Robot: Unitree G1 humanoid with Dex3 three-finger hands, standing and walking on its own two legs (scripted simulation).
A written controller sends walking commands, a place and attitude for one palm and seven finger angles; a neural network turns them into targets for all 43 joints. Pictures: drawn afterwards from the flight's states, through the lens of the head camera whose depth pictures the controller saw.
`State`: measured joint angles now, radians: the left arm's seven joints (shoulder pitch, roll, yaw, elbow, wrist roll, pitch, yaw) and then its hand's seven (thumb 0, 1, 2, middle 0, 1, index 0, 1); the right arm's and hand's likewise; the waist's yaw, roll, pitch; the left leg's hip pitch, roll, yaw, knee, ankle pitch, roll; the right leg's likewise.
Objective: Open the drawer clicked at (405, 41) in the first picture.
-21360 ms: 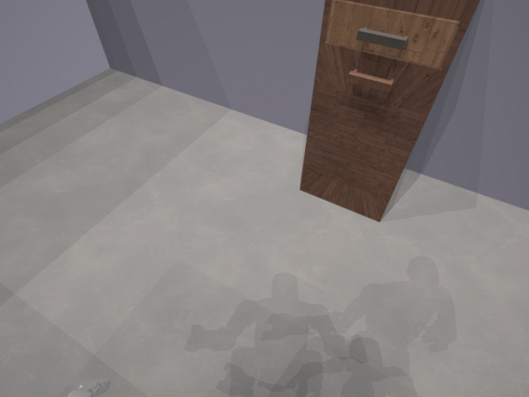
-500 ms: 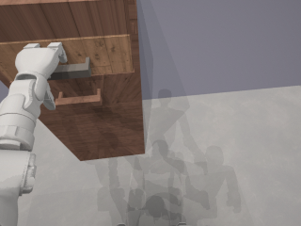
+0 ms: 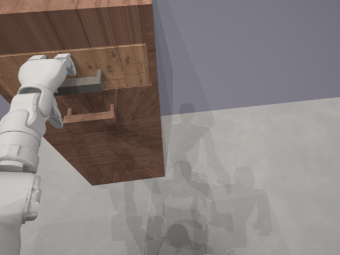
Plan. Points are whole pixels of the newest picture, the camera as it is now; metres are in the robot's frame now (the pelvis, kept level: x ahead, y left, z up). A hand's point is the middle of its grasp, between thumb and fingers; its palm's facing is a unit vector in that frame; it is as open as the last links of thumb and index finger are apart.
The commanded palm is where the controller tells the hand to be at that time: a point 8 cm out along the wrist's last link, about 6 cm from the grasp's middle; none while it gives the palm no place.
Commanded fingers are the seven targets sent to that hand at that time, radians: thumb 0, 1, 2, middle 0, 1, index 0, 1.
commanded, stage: lift the fingers back up to retry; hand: left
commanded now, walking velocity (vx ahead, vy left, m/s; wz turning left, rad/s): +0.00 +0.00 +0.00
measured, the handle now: (72, 80) +0.53 +0.24 +0.09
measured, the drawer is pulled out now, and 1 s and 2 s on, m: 0.00 0.00 0.00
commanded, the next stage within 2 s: re-aim the fingers above the handle in 0.62 s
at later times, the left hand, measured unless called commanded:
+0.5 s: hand (43, 67) +0.48 +0.26 +0.17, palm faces +0.07 +0.01 -1.00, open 13.4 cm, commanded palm +0.46 +0.27 +0.22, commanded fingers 0.00 -0.50 0.30 -0.30 -1.20 -0.30 -1.20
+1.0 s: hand (45, 74) +0.47 +0.26 +0.16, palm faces +0.03 +0.00 -1.00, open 13.8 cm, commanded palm +0.46 +0.27 +0.22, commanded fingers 0.00 -0.50 0.30 -0.30 -1.20 -0.30 -1.20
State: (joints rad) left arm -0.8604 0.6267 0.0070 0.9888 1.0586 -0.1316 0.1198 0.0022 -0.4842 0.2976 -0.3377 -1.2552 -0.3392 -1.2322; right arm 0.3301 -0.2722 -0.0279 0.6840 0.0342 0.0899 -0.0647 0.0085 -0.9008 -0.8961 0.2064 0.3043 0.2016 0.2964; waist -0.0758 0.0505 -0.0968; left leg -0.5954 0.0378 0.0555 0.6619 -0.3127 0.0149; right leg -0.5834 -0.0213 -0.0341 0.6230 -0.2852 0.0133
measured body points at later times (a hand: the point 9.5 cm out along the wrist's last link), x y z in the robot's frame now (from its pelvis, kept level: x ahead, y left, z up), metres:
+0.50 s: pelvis +0.02 +0.01 +0.01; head +0.07 -0.02 +0.46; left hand +0.47 +0.26 +0.23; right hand +0.10 -0.26 -0.13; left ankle +0.00 +0.11 -0.72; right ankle +0.00 -0.13 -0.72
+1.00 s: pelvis +0.01 -0.01 +0.01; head +0.07 -0.03 +0.46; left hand +0.46 +0.26 +0.22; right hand +0.11 -0.28 -0.12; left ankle +0.00 +0.11 -0.72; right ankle +0.00 -0.13 -0.72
